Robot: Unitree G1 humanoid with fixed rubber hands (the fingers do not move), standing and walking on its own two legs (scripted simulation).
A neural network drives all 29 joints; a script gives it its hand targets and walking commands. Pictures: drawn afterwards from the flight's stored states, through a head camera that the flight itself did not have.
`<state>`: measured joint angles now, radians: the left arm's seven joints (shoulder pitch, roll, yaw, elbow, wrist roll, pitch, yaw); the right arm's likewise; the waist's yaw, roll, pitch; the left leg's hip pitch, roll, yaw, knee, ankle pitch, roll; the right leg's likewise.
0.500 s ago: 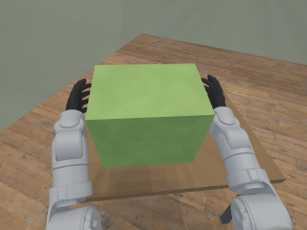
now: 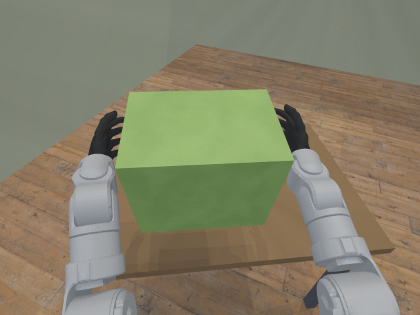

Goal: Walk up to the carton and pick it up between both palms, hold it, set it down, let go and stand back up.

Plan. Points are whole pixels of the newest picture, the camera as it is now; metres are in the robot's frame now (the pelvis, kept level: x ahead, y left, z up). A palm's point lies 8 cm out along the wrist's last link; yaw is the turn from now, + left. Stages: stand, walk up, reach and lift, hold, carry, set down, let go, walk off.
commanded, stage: hold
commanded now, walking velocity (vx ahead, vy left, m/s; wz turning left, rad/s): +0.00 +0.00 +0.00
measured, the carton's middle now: (201, 163) +0.38 +0.00 +0.13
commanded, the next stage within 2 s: none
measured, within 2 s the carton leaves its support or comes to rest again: neither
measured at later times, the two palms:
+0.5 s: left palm (94, 157) +0.34 +0.19 +0.18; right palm (292, 144) +0.35 -0.16 +0.19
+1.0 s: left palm (102, 154) +0.35 +0.18 +0.18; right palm (297, 145) +0.35 -0.17 +0.18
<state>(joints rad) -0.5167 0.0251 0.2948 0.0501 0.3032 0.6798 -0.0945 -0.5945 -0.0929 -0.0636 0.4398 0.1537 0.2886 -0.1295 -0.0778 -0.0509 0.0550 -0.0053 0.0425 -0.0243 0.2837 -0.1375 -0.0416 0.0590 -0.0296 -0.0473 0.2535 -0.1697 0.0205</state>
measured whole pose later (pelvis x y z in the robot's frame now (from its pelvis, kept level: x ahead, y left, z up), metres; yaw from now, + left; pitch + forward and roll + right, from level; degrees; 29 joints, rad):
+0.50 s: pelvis -0.01 +0.00 +0.00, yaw +1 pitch -9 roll +0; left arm -0.53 0.03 0.33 0.09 0.31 0.67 -0.11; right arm -0.63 -0.08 -0.06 0.49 0.14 0.28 -0.14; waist -0.08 -0.07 0.05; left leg 0.00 0.04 -0.04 0.28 -0.13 -0.04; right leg 0.07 -0.03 -0.06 0.26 -0.17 0.02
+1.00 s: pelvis +0.00 +0.00 +0.00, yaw +0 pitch -8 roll +0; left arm -0.55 0.01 0.33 0.13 0.30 0.63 -0.09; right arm -0.63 -0.10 -0.06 0.53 0.15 0.24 -0.13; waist -0.07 -0.05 0.03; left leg 0.00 0.05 -0.02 0.28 -0.13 -0.04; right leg 0.06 -0.03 -0.04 0.26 -0.16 0.02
